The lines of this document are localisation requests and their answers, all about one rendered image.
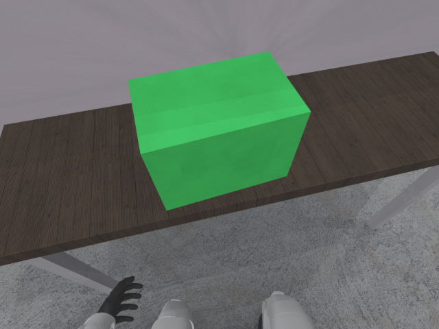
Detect robot right thigh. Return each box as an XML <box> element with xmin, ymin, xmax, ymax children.
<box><xmin>262</xmin><ymin>294</ymin><xmax>316</xmax><ymax>329</ymax></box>

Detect robot thigh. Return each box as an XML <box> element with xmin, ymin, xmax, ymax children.
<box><xmin>152</xmin><ymin>301</ymin><xmax>194</xmax><ymax>329</ymax></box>
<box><xmin>262</xmin><ymin>294</ymin><xmax>316</xmax><ymax>329</ymax></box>

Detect table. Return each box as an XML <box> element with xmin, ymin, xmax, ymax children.
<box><xmin>0</xmin><ymin>51</ymin><xmax>439</xmax><ymax>295</ymax></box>

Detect left robot forearm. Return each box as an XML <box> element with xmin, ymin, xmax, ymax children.
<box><xmin>78</xmin><ymin>313</ymin><xmax>116</xmax><ymax>329</ymax></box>

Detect robot left hand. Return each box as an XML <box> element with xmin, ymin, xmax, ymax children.
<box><xmin>97</xmin><ymin>276</ymin><xmax>143</xmax><ymax>324</ymax></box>

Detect carton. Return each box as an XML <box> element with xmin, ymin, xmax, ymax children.
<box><xmin>128</xmin><ymin>51</ymin><xmax>311</xmax><ymax>210</ymax></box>

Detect robot left thigh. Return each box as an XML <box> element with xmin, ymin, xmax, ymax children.
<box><xmin>152</xmin><ymin>301</ymin><xmax>194</xmax><ymax>329</ymax></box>

